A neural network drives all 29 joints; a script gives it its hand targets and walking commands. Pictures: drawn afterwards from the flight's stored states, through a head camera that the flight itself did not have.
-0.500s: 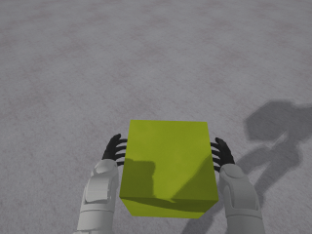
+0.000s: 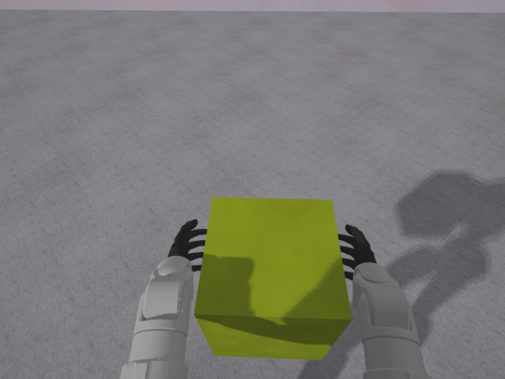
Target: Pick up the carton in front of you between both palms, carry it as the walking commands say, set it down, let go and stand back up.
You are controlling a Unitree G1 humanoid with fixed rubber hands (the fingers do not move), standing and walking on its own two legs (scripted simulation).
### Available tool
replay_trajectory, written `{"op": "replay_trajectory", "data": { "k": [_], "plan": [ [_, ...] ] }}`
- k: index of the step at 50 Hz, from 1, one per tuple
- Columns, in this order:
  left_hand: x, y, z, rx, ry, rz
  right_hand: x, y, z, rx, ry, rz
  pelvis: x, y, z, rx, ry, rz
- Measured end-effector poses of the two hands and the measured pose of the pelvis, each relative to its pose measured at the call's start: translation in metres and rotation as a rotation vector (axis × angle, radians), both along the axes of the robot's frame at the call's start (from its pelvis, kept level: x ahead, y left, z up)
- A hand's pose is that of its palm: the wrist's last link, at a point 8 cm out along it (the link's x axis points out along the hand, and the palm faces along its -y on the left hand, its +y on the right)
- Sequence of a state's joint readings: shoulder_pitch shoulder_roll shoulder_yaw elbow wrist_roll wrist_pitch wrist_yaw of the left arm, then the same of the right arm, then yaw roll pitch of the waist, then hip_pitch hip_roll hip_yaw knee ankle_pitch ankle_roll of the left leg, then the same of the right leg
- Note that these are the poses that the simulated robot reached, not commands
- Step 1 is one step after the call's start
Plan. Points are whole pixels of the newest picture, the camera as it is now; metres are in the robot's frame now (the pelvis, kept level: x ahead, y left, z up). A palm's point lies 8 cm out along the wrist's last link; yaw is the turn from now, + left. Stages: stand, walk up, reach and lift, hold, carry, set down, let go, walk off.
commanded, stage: carry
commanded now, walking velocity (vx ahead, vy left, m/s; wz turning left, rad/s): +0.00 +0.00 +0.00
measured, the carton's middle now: (269, 282) +0.30 +0.00 -0.04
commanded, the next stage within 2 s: hold in 1.16 s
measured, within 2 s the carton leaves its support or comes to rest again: neither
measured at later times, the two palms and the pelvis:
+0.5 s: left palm (185, 282) +0.25 +0.13 +0.05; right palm (379, 292) +0.24 -0.17 +0.04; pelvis -0.04 -0.01 +0.00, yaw -1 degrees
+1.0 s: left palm (185, 290) +0.24 +0.13 +0.05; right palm (382, 299) +0.23 -0.17 +0.04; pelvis -0.05 -0.02 +0.00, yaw -1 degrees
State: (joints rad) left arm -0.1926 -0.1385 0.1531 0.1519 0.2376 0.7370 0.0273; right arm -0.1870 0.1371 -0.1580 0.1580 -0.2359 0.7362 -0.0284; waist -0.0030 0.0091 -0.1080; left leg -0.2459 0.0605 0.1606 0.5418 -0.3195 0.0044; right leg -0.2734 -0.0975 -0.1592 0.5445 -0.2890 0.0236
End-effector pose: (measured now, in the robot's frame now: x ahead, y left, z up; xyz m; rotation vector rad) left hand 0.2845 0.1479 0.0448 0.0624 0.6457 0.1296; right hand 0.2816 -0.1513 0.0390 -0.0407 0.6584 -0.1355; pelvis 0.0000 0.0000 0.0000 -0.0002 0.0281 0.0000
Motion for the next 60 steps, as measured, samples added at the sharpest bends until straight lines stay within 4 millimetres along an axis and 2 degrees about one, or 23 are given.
{"op": "replay_trajectory", "data": {
  "k": [13,27,41,58,60],
  "plan": [
    [-0.023,-0.006,0.004,0.008,0.006,0.011,-0.02,-0.006,0.002,0.01,0.007,0.009,-0.022,-0.008,0.002,0.011,-0.011,-0.005],
    [-0.036,-0.017,0.001,-0.001,0.007,-0.01,-0.039,-0.016,0.001,-0.002,0.008,-0.011,-0.037,-0.013,0.002,0.004,-0.004,-0.012],
    [-0.045,-0.017,-0.002,-0.001,0.016,-0.001,-0.046,-0.017,-0.002,-0.002,0.016,-0.002,-0.044,-0.016,0.001,0.008,-0.004,-0.012],
    [-0.047,-0.019,0.001,0.015,0.011,-0.009,-0.048,-0.019,-0.002,0.014,0.012,-0.009,-0.047,-0.016,0.001,0.006,-0.007,-0.012],
    [-0.049,-0.019,0.001,0.017,0.014,-0.015,-0.052,-0.019,-0.001,0.007,0.014,-0.009,-0.049,-0.016,0.004,0.005,-0.053,-0.01]
  ]
}}
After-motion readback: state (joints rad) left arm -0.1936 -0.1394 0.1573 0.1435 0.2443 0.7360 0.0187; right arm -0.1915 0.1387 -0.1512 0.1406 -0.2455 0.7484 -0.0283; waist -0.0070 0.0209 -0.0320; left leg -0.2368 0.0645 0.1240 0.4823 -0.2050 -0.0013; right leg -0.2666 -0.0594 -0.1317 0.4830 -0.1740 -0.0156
